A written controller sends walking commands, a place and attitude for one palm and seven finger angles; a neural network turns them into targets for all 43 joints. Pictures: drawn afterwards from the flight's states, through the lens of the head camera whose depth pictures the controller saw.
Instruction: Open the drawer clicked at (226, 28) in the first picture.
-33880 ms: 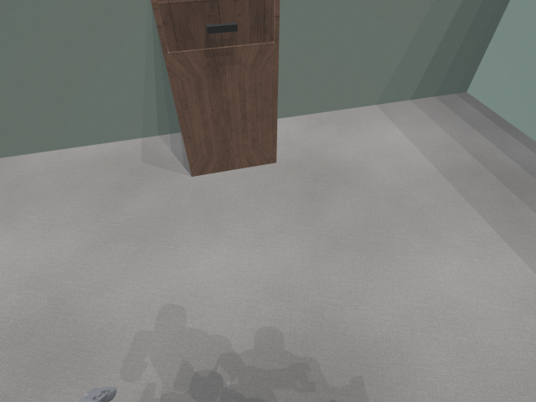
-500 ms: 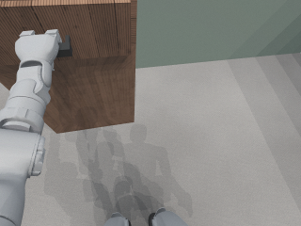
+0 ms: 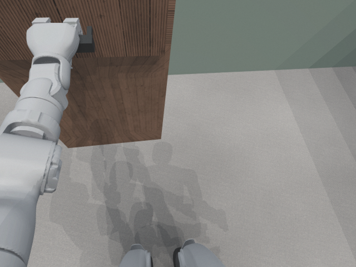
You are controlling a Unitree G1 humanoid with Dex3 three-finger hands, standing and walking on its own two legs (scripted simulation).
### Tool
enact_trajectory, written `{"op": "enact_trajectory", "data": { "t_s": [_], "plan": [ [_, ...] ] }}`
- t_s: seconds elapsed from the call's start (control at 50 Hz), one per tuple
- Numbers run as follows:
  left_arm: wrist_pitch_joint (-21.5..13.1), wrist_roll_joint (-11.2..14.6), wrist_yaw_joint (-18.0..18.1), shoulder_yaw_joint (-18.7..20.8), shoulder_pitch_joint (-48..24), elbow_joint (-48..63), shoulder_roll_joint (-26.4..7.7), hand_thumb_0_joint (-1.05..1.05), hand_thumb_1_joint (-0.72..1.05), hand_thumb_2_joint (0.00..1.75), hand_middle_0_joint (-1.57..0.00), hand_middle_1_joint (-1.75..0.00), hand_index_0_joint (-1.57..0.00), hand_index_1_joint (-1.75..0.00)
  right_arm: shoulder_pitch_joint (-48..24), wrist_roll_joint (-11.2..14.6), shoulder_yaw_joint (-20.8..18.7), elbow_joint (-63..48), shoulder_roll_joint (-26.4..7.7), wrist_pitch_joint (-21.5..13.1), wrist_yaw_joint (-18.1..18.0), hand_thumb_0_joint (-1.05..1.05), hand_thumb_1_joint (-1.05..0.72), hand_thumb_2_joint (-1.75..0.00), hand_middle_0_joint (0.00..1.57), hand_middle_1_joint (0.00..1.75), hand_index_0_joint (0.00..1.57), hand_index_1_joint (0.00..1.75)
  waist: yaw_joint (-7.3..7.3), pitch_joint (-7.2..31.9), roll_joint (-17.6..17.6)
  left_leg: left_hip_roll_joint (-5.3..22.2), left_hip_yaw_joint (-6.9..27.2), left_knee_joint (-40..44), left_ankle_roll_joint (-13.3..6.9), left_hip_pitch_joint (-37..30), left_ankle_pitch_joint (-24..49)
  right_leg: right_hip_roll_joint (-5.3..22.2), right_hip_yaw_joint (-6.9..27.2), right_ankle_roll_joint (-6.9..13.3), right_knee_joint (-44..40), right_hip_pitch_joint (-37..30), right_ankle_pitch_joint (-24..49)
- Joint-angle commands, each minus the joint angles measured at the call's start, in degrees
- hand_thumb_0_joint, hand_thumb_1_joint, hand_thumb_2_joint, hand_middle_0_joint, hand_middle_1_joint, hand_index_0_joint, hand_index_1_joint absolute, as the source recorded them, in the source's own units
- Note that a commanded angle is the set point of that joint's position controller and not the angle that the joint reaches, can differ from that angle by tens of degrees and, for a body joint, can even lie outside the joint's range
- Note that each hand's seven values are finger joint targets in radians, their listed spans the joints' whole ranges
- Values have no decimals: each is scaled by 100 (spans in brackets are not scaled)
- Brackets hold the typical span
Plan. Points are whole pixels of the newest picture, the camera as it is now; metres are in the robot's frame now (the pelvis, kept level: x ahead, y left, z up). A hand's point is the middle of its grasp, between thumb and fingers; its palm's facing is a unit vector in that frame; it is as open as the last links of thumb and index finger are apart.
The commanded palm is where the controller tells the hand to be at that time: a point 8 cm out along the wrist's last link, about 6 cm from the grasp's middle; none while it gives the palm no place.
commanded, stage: pull the drawer open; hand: left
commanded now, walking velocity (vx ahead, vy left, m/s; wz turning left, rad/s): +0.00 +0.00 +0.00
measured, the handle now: (64, 37) +0.61 +0.18 +0.07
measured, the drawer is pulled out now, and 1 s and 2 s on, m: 0.04 0.05 0.07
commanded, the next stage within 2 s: relax the arm and regain balance in 1.84 s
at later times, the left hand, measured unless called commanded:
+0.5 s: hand (63, 70) +0.54 +0.18 +0.05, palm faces -0.08 -0.04 -1.00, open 5.9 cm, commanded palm +0.55 +0.17 +0.09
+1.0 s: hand (65, 62) +0.56 +0.18 +0.05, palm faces -0.07 -0.01 -1.00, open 5.9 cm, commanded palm +0.53 +0.16 +0.09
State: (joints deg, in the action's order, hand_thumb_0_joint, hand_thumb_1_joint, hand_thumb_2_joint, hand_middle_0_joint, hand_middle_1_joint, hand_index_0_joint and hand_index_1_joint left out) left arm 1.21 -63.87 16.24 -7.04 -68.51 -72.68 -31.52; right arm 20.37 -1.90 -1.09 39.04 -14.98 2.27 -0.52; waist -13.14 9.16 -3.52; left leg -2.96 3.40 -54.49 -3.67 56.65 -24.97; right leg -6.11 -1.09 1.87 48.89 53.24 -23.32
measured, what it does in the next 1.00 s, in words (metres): stands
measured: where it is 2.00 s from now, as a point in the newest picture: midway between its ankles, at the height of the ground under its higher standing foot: outside the picture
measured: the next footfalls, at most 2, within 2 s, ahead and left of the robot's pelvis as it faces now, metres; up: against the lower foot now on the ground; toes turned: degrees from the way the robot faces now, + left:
none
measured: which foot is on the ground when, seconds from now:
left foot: down 0.00-1.00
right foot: down 0.00-1.00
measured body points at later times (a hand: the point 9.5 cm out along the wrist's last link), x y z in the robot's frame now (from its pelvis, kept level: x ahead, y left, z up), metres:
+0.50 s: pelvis +0.02 +0.01 +0.02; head +0.13 +0.01 +0.45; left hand +0.54 +0.18 +0.11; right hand -0.05 -0.25 -0.10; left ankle -0.01 +0.07 -0.68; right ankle -0.02 -0.11 -0.68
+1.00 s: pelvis +0.00 +0.00 +0.01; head +0.14 +0.01 +0.43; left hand +0.56 +0.18 +0.11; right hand -0.06 -0.26 -0.10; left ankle -0.02 +0.07 -0.68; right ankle -0.02 -0.11 -0.68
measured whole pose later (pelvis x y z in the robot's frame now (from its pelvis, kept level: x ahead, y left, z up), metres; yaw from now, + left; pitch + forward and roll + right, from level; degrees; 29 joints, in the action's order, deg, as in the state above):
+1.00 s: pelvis +0.00 +0.00 +0.01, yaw -1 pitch +26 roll -4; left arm 2.7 -62.2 13.6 -6.3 -64.2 -68.8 -32.8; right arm 25.6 -1.1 -0.7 39.8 -14.2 4.5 -0.6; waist -13.1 8.6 -3.8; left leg -1.9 2.4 -52.4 -3.5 54.0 -24.4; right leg -7.0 0.1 2.1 46.5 50.9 -22.0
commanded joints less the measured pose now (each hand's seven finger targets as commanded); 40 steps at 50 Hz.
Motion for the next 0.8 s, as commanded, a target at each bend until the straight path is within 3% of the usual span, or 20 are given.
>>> {"op": "enact_trajectory", "data": {
  "t_s": [0.0,0.04,0.12,0.16,0.22,0.24,0.26,0.28,0.34,0.42,0.44,0.48,0.5,0.54,0.62,0.64,0.66,0.7,0.76,0.78],
  "plan": [
    [232,92,26,300,-3376,1050,-1292,0,90,90,-40,-135,-40,-135,1735,36,-345,71,-1073,23,-90,0,-90,-90,20,30,20,30,-446,3060,-779,331,184,153,64,-3038,3467,64,-16,-69,-413,-674,2025],
    [256,93,-42,263,-3246,852,-1308,0,90,90,-40,-135,-40,-135,1776,62,-297,78,-1078,34,-113,0,-90,-90,20,30,20,30,-443,2825,-786,324,173,227,52,-2865,3151,54,-40,-67,-464,-674,1898],
    [164,111,-183,365,-2612,1030,-1337,0,90,90,-40,-135,-40,-135,1789,77,-303,-7,-1045,94,-119,0,-90,-90,20,30,20,30,-153,3079,-869,313,137,361,67,-2943,3191,34,-33,-23,-529,-1034,1977],
    [105,196,-275,290,-2133,1210,-1067,0,90,90,-40,-135,-40,-135,1758,78,-318,-33,-1019,114,-86,0,-90,-90,20,30,20,30,4,3115,-931,342,140,424,82,-3154,3409,6,-54,-7,-592,-1124,2030],
    [0,339,-382,347,-1393,1459,-961,0,90,90,-40,-135,-40,-135,1713,86,-344,-46,-1010,164,-69,0,-90,-90,20,30,20,30,193,3052,-688,377,71,542,67,-3202,3529,-3,-47,-17,-697,-1443,2193],
    [-15,360,-406,452,-1204,1492,-1078,0,90,90,-40,-135,-40,-135,1683,108,-343,-36,-1022,182,-66,0,-90,-90,20,30,20,30,249,2927,-606,374,60,613,70,-3095,3394,-13,-48,-6,-729,-1531,2186],
    [-41,379,-425,471,-1120,1567,-1104,0,90,90,-40,-135,-40,-135,1652,111,-344,-36,-1024,187,-72,0,-90,-90,20,30,20,30,282,2830,-530,365,29,667,54,-2995,3315,-7,-32,-2,-755,-1644,2224],
    [-57,410,-445,318,-946,1605,-873,0,90,90,-40,-135,-40,-135,1620,125,-360,-54,-1003,188,-68,0,-90,-90,20,30,20,30,265,2722,-430,342,-6,707,35,-2942,3198,-8,-15,-7,-814,-1704,2216],
    [-161,427,-394,487,-563,1730,-965,0,90,90,-40,-135,-40,-135,1571,142,-400,-3,-1026,209,-66,0,-90,-90,20,30,20,30,363,2411,-273,360,-13,817,40,-2906,3269,2,-11,10,-862,-1756,2269],
    [-264,442,-260,339,-247,1936,-592,0,90,90,-40,-135,-40,-135,1477,118,-475,14,-986,210,-14,0,-90,-90,20,30,20,30,408,2301,-230,391,-31,836,62,-3122,3752,22,-31,-5,-867,-1697,2403],
    [-266,420,-213,509,-109,1981,-747,0,90,90,-40,-135,-40,-135,1453,123,-482,15,-1005,229,-9,0,-90,-90,20,30,20,30,474,2322,-224,393,-18,820,80,-3171,3878,18,-27,6,-842,-1702,2445],
    [-234,309,-47,240,-1696,1767,-747,0,90,90,-40,-135,-40,-135,1538,122,-490,225,-1036,191,-27,0,-90,-90,20,30,20,30,-48,1814,-103,379,65,752,80,-2938,3386,19,-31,-20,-855,-1128,2132],
    [-214,262,56,199,-2448,1730,-842,0,90,90,-40,-135,-40,-135,1580,122,-488,362,-1044,130,-34,0,-90,-90,20,30,20,30,-224,1646,-163,382,120,681,88,-2805,3209,44,-23,-22,-793,-801,1973],
    [-75,131,234,422,-2119,1246,-1016,0,90,90,-40,-135,-40,-135,1618,104,-489,302,-1081,67,-37,0,-90,-90,20,30,20,30,-160,1742,-230,346,172,654,115,-2860,3142,42,-63,15,-705,-607,1716],
    [-2,94,333,159,-2607,1318,-671,0,90,90,-40,-135,-40,-135,1607,23,-482,225,-1002,-3,-9,0,-90,-90,20,30,20,30,-256,2633,-641,356,226,343,163,-3323,3694,66,-68,-15,-472,-402,1828],
    [58,49,356,355,-2649,1207,-941,0,90,90,-40,-135,-40,-135,1597,19,-469,219,-1034,12,-18,0,-90,-90,20,30,20,30,-236,2643,-690,365,236,297,191,-3298,3731,72,-74,-12,-440,-356,1810],
    [113,57,327,144,-2762,1200,-723,0,90,90,-40,-135,-40,-135,1593,10,-446,174,-1011,8,-4,0,-90,-90,20,30,20,30,-267,2756,-733,339,221,262,178,-3297,3784,59,-73,-22,-411,-402,1867],
    [197,74,283,287,-2971,1161,-982,0,90,90,-40,-135,-40,-135,1601,6,-425,144,-1035,11,-18,0,-90,-90,20,30,20,30,-323,2933,-679,339,205,195,148,-3246,3793,68,-54,-36,-377,-531,2001],
    [316,97,156,166,-3051,1041,-918,0,90,90,-40,-135,-40,-135,1619,24,-377,76,-1024,28,-36,0,-90,-90,20,30,20,30,-365,2911,-775,314,162,184,101,-3152,3608,59,-34,-61,-421,-610,2026],
    [328,90,114,285,-3063,973,-1128,0,90,90,-40,-135,-40,-135,1658,40,-359,82,-1049,44,-59,0,-90,-90,20,30,20,30,-363,2922,-644,312,175,195,93,-3049,3494,66,-35,-60,-421,-712,2038]
  ]
}}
